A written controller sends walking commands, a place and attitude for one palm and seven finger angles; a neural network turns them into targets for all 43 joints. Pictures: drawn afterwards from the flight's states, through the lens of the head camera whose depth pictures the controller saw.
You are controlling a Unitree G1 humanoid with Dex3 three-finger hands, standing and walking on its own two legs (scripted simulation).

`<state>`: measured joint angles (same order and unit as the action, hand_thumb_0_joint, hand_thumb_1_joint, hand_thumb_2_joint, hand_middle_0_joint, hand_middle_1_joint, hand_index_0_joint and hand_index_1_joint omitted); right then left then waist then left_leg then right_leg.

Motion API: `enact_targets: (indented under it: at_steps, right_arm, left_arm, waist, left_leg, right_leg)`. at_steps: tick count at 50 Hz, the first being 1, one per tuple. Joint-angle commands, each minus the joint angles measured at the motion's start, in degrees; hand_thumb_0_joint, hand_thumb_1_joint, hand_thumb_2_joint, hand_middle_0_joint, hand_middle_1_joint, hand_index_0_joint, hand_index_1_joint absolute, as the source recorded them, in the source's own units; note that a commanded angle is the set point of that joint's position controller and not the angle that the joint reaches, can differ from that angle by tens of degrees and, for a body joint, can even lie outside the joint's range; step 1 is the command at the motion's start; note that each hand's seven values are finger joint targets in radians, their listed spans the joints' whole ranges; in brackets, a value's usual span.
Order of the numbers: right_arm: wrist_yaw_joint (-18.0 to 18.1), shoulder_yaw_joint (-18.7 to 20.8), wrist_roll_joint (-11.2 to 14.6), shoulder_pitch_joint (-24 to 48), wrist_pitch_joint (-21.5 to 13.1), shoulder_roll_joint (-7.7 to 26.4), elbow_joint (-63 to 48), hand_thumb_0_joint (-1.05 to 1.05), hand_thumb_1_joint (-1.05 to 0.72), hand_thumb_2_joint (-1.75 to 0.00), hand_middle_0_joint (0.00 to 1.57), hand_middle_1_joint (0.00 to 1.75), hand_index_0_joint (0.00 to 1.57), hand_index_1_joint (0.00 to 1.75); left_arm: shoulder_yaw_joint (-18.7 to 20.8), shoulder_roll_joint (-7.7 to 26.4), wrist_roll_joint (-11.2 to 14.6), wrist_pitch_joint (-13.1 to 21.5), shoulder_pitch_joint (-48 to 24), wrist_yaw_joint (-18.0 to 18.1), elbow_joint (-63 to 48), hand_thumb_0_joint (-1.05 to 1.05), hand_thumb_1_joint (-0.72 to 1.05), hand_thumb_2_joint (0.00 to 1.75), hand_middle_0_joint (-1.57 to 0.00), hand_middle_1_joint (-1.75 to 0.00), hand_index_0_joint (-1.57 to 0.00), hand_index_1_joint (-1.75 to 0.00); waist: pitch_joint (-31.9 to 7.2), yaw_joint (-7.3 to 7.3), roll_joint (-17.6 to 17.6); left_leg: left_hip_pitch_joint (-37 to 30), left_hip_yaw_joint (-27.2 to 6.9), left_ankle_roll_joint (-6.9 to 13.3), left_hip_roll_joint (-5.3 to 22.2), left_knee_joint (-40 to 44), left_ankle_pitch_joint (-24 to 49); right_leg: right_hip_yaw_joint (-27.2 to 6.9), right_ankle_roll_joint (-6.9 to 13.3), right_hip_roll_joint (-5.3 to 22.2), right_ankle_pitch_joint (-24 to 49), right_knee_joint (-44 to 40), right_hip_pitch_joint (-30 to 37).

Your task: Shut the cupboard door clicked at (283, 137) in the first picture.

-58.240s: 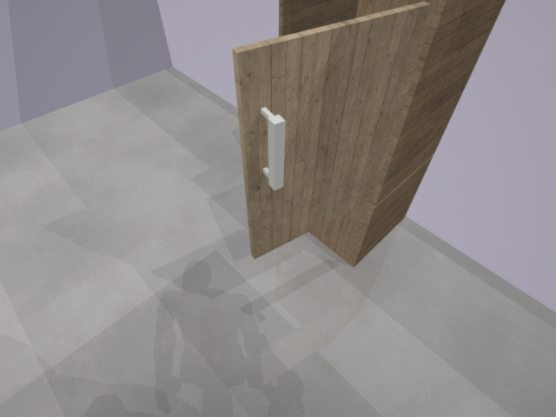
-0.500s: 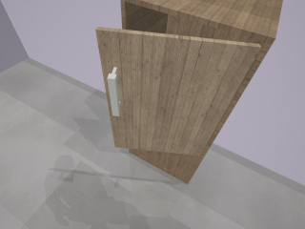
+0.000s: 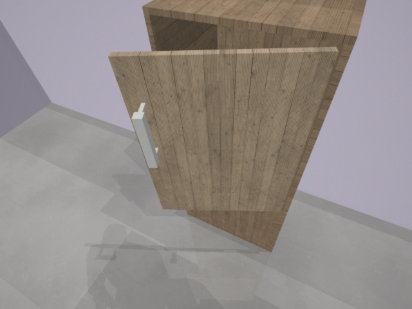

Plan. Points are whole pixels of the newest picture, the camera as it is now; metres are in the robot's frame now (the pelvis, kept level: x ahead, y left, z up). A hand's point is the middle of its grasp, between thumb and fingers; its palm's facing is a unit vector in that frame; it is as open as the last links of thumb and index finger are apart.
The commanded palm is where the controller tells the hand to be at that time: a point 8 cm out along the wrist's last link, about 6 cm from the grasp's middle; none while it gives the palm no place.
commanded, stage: look again from close up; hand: left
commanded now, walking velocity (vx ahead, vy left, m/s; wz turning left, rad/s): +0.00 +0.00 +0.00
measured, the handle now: (148, 136) +0.48 +0.17 +0.06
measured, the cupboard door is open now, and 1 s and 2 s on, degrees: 24 24 24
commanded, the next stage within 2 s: raise the hand and make a fist in 0.20 s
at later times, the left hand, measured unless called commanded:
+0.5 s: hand (131, 278) +0.18 +0.16 -0.01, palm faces +0.22 -0.97 -0.05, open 7.1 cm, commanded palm +0.10 +0.21 -0.05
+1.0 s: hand out of the picture +0.13 +0.17 -0.01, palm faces -0.04 -1.00 -0.04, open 4.8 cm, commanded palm +0.10 +0.22 -0.01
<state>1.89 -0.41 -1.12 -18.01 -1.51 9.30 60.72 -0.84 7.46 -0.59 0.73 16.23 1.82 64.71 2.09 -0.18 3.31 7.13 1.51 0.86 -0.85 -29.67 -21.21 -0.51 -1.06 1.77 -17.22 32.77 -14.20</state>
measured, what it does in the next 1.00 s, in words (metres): lowers itself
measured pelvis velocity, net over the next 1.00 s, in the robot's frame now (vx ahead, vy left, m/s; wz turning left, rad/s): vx -0.08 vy -0.01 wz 0.07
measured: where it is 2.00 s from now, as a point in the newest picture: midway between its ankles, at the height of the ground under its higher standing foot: outside the picture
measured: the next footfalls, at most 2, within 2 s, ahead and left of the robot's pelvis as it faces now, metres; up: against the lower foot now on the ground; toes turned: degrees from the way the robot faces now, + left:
none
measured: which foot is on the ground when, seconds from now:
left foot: down 0.00-1.00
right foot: down 0.00-1.00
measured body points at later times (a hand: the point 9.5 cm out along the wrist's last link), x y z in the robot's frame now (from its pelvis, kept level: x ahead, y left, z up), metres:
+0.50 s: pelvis -0.03 -0.03 -0.02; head -0.02 -0.04 +0.43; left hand +0.16 +0.21 +0.00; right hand +0.10 -0.28 -0.12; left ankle -0.05 +0.11 -0.73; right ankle +0.01 -0.13 -0.73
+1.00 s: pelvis -0.08 -0.01 -0.08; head -0.04 +0.00 +0.37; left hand +0.12 +0.22 -0.01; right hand +0.11 -0.20 -0.15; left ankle -0.06 +0.11 -0.73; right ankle +0.00 -0.13 -0.73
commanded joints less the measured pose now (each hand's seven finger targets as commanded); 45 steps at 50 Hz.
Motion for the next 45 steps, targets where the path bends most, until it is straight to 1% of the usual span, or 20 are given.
enact_targets:
  at_steps: [1, 9, 14, 15, 16, 17, 18, 19, 20, 22, 23, 24, 27, 28, 30, 33, 36, 39, 41, 45]
  right_arm:
    - [0.26, 0.61, 0.33, -3.18, -0.82, 4.29, -1.34, 0.00, -0.90, -0.90, 0.20, 0.30, 0.20, 0.30]
    - [0.29, 0.80, 0.29, -1.70, -0.81, 4.76, -0.19, 0.00, -0.90, -0.90, 0.20, 0.30, 0.20, 0.30]
    - [0.31, 0.95, 0.31, -1.06, -0.56, 5.27, 0.34, 0.00, -0.90, -0.90, 0.20, 0.30, 0.20, 0.30]
    - [-0.32, 2.08, 0.99, 4.61, -0.61, 7.53, -2.72, 0.00, -0.90, -0.90, 0.20, 0.30, 0.20, 0.30]
    - [7.61, 5.10, 0.77, -1.53, -11.92, 18.54, -17.57, 0.00, -0.90, -0.90, 0.20, 0.30, 0.20, 0.30]
    - [6.81, 0.82, 3.59, 5.60, -15.65, 10.04, -17.96, 0.00, -0.90, -0.90, 0.20, 0.30, 0.20, 0.30]
    - [4.86, 1.25, 2.54, 8.44, -17.81, 8.76, -21.13, 0.00, -0.90, -0.90, 0.20, 0.30, 0.20, 0.30]
    - [3.69, 2.02, 3.64, 5.10, -19.91, 9.63, -19.34, 0.00, -0.90, -0.90, 0.20, 0.30, 0.20, 0.30]
    - [3.33, 4.28, 2.83, 4.78, -20.49, 10.51, -21.09, 0.00, -0.90, -0.90, 0.20, 0.30, 0.20, 0.30]
    - [2.18, 5.06, 1.24, 6.14, -20.88, 10.40, -24.15, 0.00, -0.90, -0.90, 0.20, 0.30, 0.20, 0.30]
    - [1.18, 5.30, 1.25, 6.79, -21.07, 10.00, -26.03, 0.00, -0.90, -0.90, 0.20, 0.30, 0.20, 0.30]
    - [0.18, 5.40, 0.89, 7.37, -20.85, 9.40, -27.38, 0.00, -0.90, -0.90, 0.20, 0.30, 0.20, 0.30]
    - [-1.79, 6.40, 0.86, 9.76, -19.77, 10.69, -32.74, 0.00, -0.90, -0.90, 0.20, 0.30, 0.20, 0.30]
    - [-2.00, 6.61, 1.34, 9.56, -18.89, 11.09, -34.66, 0.00, -0.90, -0.90, 0.20, 0.30, 0.20, 0.30]
    - [-1.48, 6.05, 2.49, 11.84, -17.47, 11.56, -40.30, 0.00, -0.90, -0.90, 0.20, 0.30, 0.20, 0.30]
    - [0.27, 5.19, 2.93, 10.77, -16.91, 11.43, -43.84, 0.00, -0.90, -0.90, 0.20, 0.30, 0.20, 0.30]
    - [1.27, 4.03, 2.57, 8.09, -17.42, 11.11, -43.56, 0.00, -0.90, -0.90, 0.20, 0.30, 0.20, 0.30]
    - [2.36, 3.05, 2.19, 6.53, -17.78, 11.92, -41.91, 0.00, -0.90, -0.90, 0.20, 0.30, 0.20, 0.30]
    - [2.80, 2.53, 2.62, 6.33, -17.66, 12.19, -41.30, 0.00, -0.90, -0.90, 0.20, 0.30, 0.20, 0.30]
    - [2.85, 2.04, 3.29, 6.57, -16.76, 11.89, -41.95, 0.00, -0.90, -0.90, 0.20, 0.30, 0.20, 0.30]
  left_arm:
    - [1.33, 6.65, 0.05, 1.10, 2.04, 0.49, -2.13, 0.00, 0.90, 0.90, -0.20, -0.30, -0.20, -0.30]
    - [1.87, 8.22, 0.02, 1.19, 1.33, 0.36, -2.62, 0.00, 0.90, 0.90, -0.20, -0.30, -0.20, -0.30]
    - [2.04, 9.00, 0.03, 1.22, 0.38, 0.30, -2.91, 0.00, 0.90, 0.90, -0.20, -0.30, -0.20, -0.30]
    - [2.84, 9.97, -0.29, 2.21, 8.34, 2.64, -0.35, 0.00, 0.90, 0.90, -0.20, -0.30, -0.20, -0.30]
    - [24.36, 43.48, 8.46, 19.84, -46.14, 2.46, -93.64, 0.00, 0.90, 0.90, -0.20, -0.30, -0.20, -0.30]
    - [2.88, 12.26, 7.68, 13.30, -2.80, 3.39, -71.55, 0.00, 0.90, 0.90, -0.22, -0.32, -0.22, -0.32]
    - [-0.84, -0.60, 10.98, 5.04, 9.71, 3.09, -72.16, 0.00, 0.90, 0.90, -0.24, -0.34, -0.24, -0.34]
    - [-0.38, 2.09, 9.58, 5.55, 1.48, 4.06, -67.57, 0.00, 0.90, 0.90, -0.25, -0.36, -0.25, -0.36]
    - [3.36, 2.73, 10.04, 7.90, 1.86, 2.99, -64.86, 0.00, 0.90, 0.90, -0.27, -0.38, -0.27, -0.38]
    - [8.11, 3.68, 10.95, 15.44, 10.91, -1.72, -57.12, 0.00, 0.90, 0.90, -0.31, -0.42, -0.31, -0.42]
    - [9.50, 3.40, 11.58, 19.62, 15.94, -5.17, -53.12, 0.00, 0.90, 0.90, -0.33, -0.44, -0.33, -0.44]
    - [10.24, 2.83, 12.56, 24.67, 18.14, -8.65, -52.05, 0.00, 0.90, 0.90, -0.35, -0.46, -0.35, -0.46]
    - [12.39, 7.09, 13.88, 37.81, 16.53, -19.89, -53.05, 0.00, 0.90, 0.90, -0.40, -0.52, -0.40, -0.52]
    - [14.68, 9.75, 14.18, 37.47, 17.30, -21.88, -52.47, 0.00, 0.90, 0.90, -0.42, -0.54, -0.42, -0.54]
    - [14.15, 10.93, 16.64, 33.71, 11.69, -23.62, -60.39, 0.00, 0.90, 0.90, -0.46, -0.58, -0.46, -0.58]
    - [13.82, 12.16, 18.55, 30.55, 1.25, -20.99, -73.89, 0.00, 0.90, 0.90, -0.51, -0.64, -0.51, -0.64]
    - [9.53, 10.82, 16.76, 32.46, -4.11, -17.03, -86.02, 0.00, 0.90, 0.90, -0.57, -0.70, -0.57, -0.70]
    - [6.16, 10.71, 15.05, 32.20, -5.84, -16.15, -87.37, 0.00, 0.90, 0.90, -0.62, -0.76, -0.62, -0.76]
    - [5.57, 10.78, 14.46, 29.29, -3.02, -16.86, -83.55, 0.00, 0.90, 0.90, -0.66, -0.80, -0.66, -0.80]
    - [8.71, 12.83, 14.32, 20.36, 2.23, -17.47, -80.35, 0.00, 0.90, 0.90, -0.73, -0.88, -0.73, -0.88]
  waist:
    - [2.64, 0.54, -6.36]
    - [0.55, 0.16, -3.47]
    - [0.64, 0.16, -4.59]
    - [-2.95, -3.12, -16.76]
    - [-24.73, 5.85, -3.53]
    - [-30.17, 1.54, 16.74]
    - [-23.33, -2.21, 20.10]
    - [-8.65, 3.64, 4.91]
    - [-2.07, 3.68, -5.93]
    - [-2.80, 0.86, -18.04]
    - [-2.99, -1.53, -15.34]
    - [-4.71, -2.45, -17.11]
    - [-9.92, -2.90, -13.85]
    - [-11.63, -4.20, -9.87]
    - [-14.62, -4.19, -6.32]
    - [-17.26, -2.04, -4.05]
    - [-19.06, 0.80, 0.13]
    - [-17.52, 3.41, -1.45]
    - [-15.27, 3.43, -1.63]
    - [-16.62, 0.55, -1.38]
  left_leg:
    - [4.22, -3.88, 1.01, 5.47, 7.29, 14.29]
    - [2.65, -2.83, 0.54, 5.46, 7.81, 15.18]
    - [2.48, -2.56, 0.26, 5.57, 7.93, 14.40]
    - [6.91, 0.07, -1.13, 6.80, -5.58, 16.14]
    - [-15.64, 4.16, 0.21, 5.02, -13.32, 29.53]
    - [-7.00, -1.07, 0.48, 1.33, -3.46, 33.78]
    - [-2.83, -1.05, -1.39, 3.03, 0.19, 41.99]
    - [4.50, -3.26, -1.48, 2.95, -1.62, 33.04]
    - [11.47, -2.49, -0.70, 1.55, -4.31, 24.28]
    - [22.07, -2.38, -0.69, -0.16, -9.25, 12.92]
    - [25.67, -1.74, -1.43, -1.02, -11.19, 10.44]
    - [29.71, -1.28, -2.15, -1.28, -13.94, 8.14]
    - [38.63, 0.09, -2.05, -2.08, -23.31, 1.60]
    - [39.80, 0.62, -1.37, -2.27, -24.71, 1.18]
    - [41.70, 1.66, -0.44, -2.96, -25.57, -3.15]
    - [41.54, 0.22, 0.46, -1.93, -27.33, -7.25]
    - [38.24, -1.75, 0.87, -0.78, -27.05, -8.19]
    - [38.42, -3.39, 1.20, 0.01, -27.35, -9.41]
    - [39.66, -4.03, 0.96, 0.02, -26.24, -11.38]
    - [38.44, -4.93, 0.45, -0.27, -21.62, -12.49]
  right_leg:
    - [-4.28, 3.54, 3.47, 14.76, -5.32, 1.49]
    - [-4.76, 3.85, 3.98, 18.46, -6.34, 3.76]
    - [-5.19, 4.08, 4.22, 19.40, -7.36, 4.14]
    - [-7.38, 1.66, 7.41, 49.78, -6.29, 9.28]
    - [-5.92, 1.86, 3.21, 36.54, 1.78, 7.87]
    - [-0.31, 2.38, -0.93, 24.51, 9.54, 4.67]
    - [4.74, 2.33, -0.27, 14.57, 3.89, 1.04]
    - [4.74, 1.73, -0.41, 14.71, 1.75, -3.99]
    - [4.48, 1.33, -0.45, 17.20, 0.78, -8.00]
    - [4.19, 0.30, 0.19, 9.75, 3.93, -12.66]
    - [2.86, 0.90, 0.67, 7.17, 6.29, -13.09]
    - [2.26, 1.17, 0.87, 4.67, 9.27, -14.43]
    - [-2.82, 2.31, 1.90, -2.00, 15.05, -17.89]
    - [-4.87, 2.78, 2.36, -3.55, 15.59, -17.51]
    - [-6.68, 2.68, 2.21, -14.24, 14.22, -18.56]
    - [-7.19, 2.27, 1.04, -24.51, 13.95, -23.16]
    - [-3.46, 2.48, -0.42, -20.90, 16.95, -26.62]
    - [-1.24, 2.30, -1.32, -18.91, 18.50, -29.06]
    - [-0.41, 2.14, -1.53, -19.53, 18.02, -29.40]
    - [1.37, 2.11, -1.44, -18.90, 16.68, -25.20]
